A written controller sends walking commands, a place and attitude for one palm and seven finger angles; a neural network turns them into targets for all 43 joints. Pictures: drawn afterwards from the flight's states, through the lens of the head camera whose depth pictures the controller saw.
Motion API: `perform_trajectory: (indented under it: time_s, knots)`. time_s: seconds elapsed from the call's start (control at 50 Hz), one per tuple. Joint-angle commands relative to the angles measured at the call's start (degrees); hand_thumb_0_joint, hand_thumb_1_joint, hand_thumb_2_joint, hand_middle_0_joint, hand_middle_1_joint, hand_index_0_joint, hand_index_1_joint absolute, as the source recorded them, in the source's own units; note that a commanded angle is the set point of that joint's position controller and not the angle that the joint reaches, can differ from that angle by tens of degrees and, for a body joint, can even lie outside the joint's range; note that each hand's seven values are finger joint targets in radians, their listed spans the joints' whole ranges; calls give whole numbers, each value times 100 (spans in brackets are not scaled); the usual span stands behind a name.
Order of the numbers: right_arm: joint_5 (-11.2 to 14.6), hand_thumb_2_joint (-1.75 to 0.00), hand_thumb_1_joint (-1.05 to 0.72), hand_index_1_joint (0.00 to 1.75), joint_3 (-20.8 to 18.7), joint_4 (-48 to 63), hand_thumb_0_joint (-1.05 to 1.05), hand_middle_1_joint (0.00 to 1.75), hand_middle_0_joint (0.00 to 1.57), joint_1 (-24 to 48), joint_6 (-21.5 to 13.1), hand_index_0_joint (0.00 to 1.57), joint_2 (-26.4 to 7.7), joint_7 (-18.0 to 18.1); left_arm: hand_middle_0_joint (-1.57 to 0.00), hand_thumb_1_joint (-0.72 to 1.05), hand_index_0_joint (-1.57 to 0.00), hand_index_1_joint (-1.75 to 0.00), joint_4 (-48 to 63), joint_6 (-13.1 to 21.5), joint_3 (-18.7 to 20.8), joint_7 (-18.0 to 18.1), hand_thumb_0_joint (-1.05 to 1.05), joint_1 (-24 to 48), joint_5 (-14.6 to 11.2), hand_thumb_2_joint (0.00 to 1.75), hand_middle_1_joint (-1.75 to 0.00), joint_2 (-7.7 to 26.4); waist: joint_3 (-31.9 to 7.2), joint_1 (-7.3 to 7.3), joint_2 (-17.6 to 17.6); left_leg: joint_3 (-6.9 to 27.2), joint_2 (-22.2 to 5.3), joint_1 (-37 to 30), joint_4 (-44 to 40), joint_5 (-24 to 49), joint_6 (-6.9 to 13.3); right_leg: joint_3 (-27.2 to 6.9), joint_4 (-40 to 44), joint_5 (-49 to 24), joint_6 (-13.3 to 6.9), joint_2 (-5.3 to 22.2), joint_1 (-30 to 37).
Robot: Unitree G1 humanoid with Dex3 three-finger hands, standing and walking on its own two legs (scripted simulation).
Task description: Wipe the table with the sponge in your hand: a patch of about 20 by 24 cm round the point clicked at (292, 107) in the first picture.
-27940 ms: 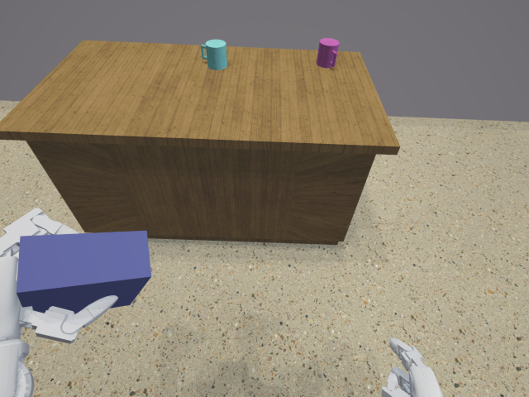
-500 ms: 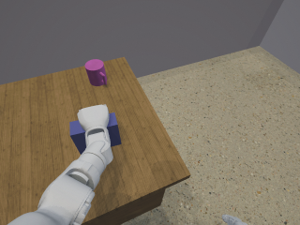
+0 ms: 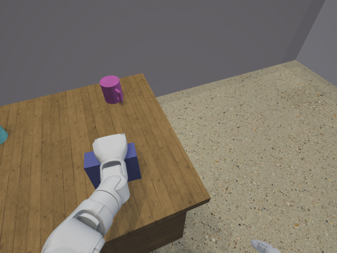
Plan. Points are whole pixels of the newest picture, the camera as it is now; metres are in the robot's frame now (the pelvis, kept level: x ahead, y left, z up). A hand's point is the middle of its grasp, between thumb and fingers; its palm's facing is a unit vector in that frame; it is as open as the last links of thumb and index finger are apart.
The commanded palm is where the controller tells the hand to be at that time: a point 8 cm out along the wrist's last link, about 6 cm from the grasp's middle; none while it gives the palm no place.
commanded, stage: wipe back along the third lane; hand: left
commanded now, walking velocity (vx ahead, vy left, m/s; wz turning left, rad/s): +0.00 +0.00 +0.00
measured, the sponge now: (115, 169) +0.36 +0.19 -0.06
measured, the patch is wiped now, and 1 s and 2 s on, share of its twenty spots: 0.95 0.95 0.95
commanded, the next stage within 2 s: slide back across to the middle lane in 1.24 s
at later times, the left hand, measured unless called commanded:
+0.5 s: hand (118, 172) +0.32 +0.16 -0.02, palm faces -0.09 -0.02 -1.00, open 9.4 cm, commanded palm +0.28 +0.14 +0.02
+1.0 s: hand (120, 177) +0.31 +0.15 -0.02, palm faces -0.08 -0.02 -1.00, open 9.4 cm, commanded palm +0.27 +0.13 +0.01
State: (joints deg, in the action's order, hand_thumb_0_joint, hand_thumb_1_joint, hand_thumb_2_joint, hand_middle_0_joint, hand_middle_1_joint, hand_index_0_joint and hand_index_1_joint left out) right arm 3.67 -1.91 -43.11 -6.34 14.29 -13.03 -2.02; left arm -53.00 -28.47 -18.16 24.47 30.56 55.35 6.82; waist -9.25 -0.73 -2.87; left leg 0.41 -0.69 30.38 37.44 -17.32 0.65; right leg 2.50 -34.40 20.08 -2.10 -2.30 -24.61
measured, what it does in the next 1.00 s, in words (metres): stands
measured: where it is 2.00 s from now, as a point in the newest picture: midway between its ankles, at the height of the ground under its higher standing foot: outside the picture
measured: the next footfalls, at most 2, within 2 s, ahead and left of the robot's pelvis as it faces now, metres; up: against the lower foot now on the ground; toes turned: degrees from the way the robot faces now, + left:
none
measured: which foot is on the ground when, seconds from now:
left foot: down 0.00-1.00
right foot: down 0.00-1.00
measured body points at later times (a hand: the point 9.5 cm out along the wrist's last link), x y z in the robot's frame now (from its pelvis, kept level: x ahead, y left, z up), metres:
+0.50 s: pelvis +0.00 -0.01 +0.00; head +0.00 -0.03 +0.45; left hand +0.32 +0.16 +0.04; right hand +0.19 -0.23 -0.11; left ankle +0.01 +0.11 -0.72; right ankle -0.04 -0.10 -0.72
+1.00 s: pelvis -0.01 -0.01 +0.00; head -0.01 -0.03 +0.45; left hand +0.31 +0.15 +0.04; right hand +0.18 -0.24 -0.12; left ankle +0.01 +0.11 -0.72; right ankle -0.04 -0.10 -0.72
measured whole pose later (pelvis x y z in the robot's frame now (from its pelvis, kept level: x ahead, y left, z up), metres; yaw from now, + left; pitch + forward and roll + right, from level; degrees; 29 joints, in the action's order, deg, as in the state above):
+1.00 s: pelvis -0.01 -0.01 +0.00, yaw +0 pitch +7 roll -1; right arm 4.2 -1.8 -41.1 -3.2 15.2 -13.2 -2.8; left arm -41.8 -30.9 -23.3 23.7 20.6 56.7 5.1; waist -8.8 -2.9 -3.2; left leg 0.8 -0.8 28.1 38.0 -16.9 -0.3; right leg 2.9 -36.8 20.8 -3.2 -2.5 -23.1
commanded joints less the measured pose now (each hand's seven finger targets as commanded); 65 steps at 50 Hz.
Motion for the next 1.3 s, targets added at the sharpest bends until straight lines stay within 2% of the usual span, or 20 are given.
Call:
perform_trajectory:
  time_s: [0.0,0.04,0.06,0.12,0.14,0.16,0.24,0.3,0.34,0.36,0.48,0.56,0.68,0.74,0.78,0.88,1.0,1.04,1.22,1.28]
  knots:
    - [11,-90,-90,30,-213,826,0,30,20,680,-237,20,-733,-7,-120,10,-120,-160,511,30,-90,-108,0,868,-46,130,-160,-10,-1212,60,666,-84,100,-1006,-267,1475,143,-68,392,-2411,-174,56,477]
    - [37,-90,-90,30,-226,884,0,30,20,738,-250,20,-696,-21,-120,10,-120,-160,638,50,-129,-142,0,788,-94,130,-160,-109,-1233,37,694,-75,95,-1022,-296,1511,156,-71,409,-2432,-180,54,546]
    - [24,-90,-90,30,-235,848,0,30,20,698,-239,20,-752,-20,-120,10,-120,-160,625,60,0,-114,0,761,-47,130,-160,93,-1157,36,746,-57,85,-1020,-284,1446,139,-66,392,-2323,-184,40,472]
    - [45,-90,-90,30,-213,892,0,30,20,800,-246,20,-727,-20,-120,10,-120,-160,706,25,-98,-114,0,639,-74,130,-160,10,-989,34,739,-81,101,-984,-332,1292,142,-92,470,-2172,-173,52,433]
    - [66,-90,-90,30,-211,925,0,30,20,848,-257,20,-683,-29,-120,10,-120,-160,810,45,-255,-141,0,798,-106,130,-160,-195,-1055,56,755,-63,98,-1020,-347,1330,150,-74,450,-2165,-181,45,455]
    - [54,-90,-90,30,-227,915,0,30,20,813,-260,20,-725,-32,-120,10,-120,-160,777,35,-178,-121,0,645,-89,130,-160,-87,-959,27,743,-49,100,-1028,-345,1266,145,-57,452,-2029,-186,26,385]
    - [74,-90,-90,30,-225,981,0,30,20,932,-263,20,-670,-61,-120,10,-120,-160,936,11,-365,-157,0,501,-133,130,-160,-328,-1053,2,817,-63,100,-1081,-341,1371,157,-50,436,-2175,-196,33,487]
    - [59,-90,-90,30,-212,999,0,30,20,991,-243,20,-712,-59,-120,10,-120,-160,1050,-21,-285,-136,0,216,-116,130,-160,-166,-1012,-58,775,-84,118,-1063,-331,1318,145,-100,437,-2195,-191,52,526]
    - [87,-90,-90,30,-207,1055,0,30,20,1061,-243,20,-662,-85,-120,10,-120,-160,1208,-31,-521,-190,0,304,-143,130,-160,-432,-1021,-18,808,-64,114,-1107,-343,1393,158,-73,427,-2264,-201,48,556]
    - [72,-90,-90,30,-227,1029,0,30,20,1032,-235,20,-702,-87,-120,10,-120,-160,1179,-42,-362,-173,0,87,-116,130,-160,-241,-925,-77,821,-61,122,-1110,-331,1358,150,-94,440,-2193,-204,37,530]
    - [59,-90,-90,30,-220,1109,0,30,20,1172,-178,20,-698,-153,-120,10,-120,-160,1522,-109,-576,-199,0,-285,-35,130,-160,-401,-964,-117,858,-61,130,-1165,-268,1581,149,-111,332,-2555,-234,47,616]
    - [74,-90,-90,30,-189,1074,0,30,20,1232,-168,20,-692,-114,-120,10,-120,-160,1543,-152,-566,-214,0,76,-22,130,-160,-322,-684,-35,865,-34,144,-1101,-320,1316,149,-124,408,-2223,-218,37,454]
    - [43,-90,-90,30,-198,1061,0,30,20,1225,-165,20,-685,-99,-120,10,-120,-160,1488,-145,-464,-198,0,-164,50,130,-160,-267,-933,-128,787,-43,153,-1108,-238,1431,129,-130,295,-2373,-245,38,513]
    - [45,-90,-90,30,-211,1127,0,30,20,1280,-165,20,-647,-137,-120,10,-120,-160,1639,-127,-613,-225,0,-199,45,130,-160,-474,-1078,-140,829,-24,134,-1127,-203,1590,140,-128,256,-2567,-265,31,562]
    - [42,-90,-90,30,-216,1111,0,30,20,1247,-146,20,-690,-121,-120,10,-120,-160,1631,-130,-496,-191,0,-288,65,130,-160,-280,-1025,-135,821,-44,152,-1071,-181,1462,131,-166,256,-2481,-247,41,542]
    - [52,-90,-90,30,-202,1093,0,30,20,1241,-159,20,-698,-103,-120,10,-120,-160,1554,-185,-448,-173,0,-204,30,130,-160,-226,-869,-116,864,-31,167,-978,-214,1256,138,-160,307,-2202,-231,32,460]
    - [63,-90,-90,30,-193,1032,0,30,20,1196,-193,20,-674,-53,-120,10,-120,-160,1384,-179,-463,-161,0,22,39,130,-160,-255,-792,-77,786,-59,167,-937,-237,1067,140,-170,353,-1930,-215,33,348]
    - [59,-90,-90,30,-208,1084,0,30,20,1215,-204,20,-659,-66,-120,10,-120,-160,1489,-130,-445,-176,0,-33,34,130,-160,-295,-1050,-136,825,-33,160,-951,-217,1228,135,-194,287,-2140,-241,24,466]
    - [63,-90,-90,30,-216,1070,0,30,20,1175,-211,20,-684,-83,-120,10,-120,-160,1387,-137,-402,-97,0,-193,-1,130,-160,-240,-840,-121,847,-69,163,-842,-211,1026,143,-213,341,-1965,-211,42,371]
    - [78,-90,-90,30,-204,1046,0,30,20,1167,-222,20,-681,-55,-120,10,-120,-160,1336,-143,-403,-93,0,132,-20,130,-160,-216,-760,-56,833,-70,162,-823,-241,845,146,-201,378,-1668,-191,35,270]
